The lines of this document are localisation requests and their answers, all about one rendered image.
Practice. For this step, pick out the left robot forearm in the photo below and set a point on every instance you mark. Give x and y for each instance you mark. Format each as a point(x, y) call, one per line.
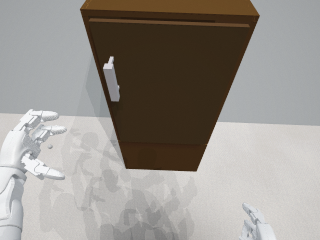
point(11, 209)

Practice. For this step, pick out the robot right hand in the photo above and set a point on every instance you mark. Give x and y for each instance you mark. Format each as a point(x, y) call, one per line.
point(262, 230)

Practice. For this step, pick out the cupboard door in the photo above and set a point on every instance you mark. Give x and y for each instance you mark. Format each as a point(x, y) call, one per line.
point(172, 75)

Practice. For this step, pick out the robot left hand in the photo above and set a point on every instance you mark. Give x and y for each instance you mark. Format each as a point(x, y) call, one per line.
point(17, 144)

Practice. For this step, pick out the handle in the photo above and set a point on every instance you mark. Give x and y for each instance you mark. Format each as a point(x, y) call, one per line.
point(111, 80)

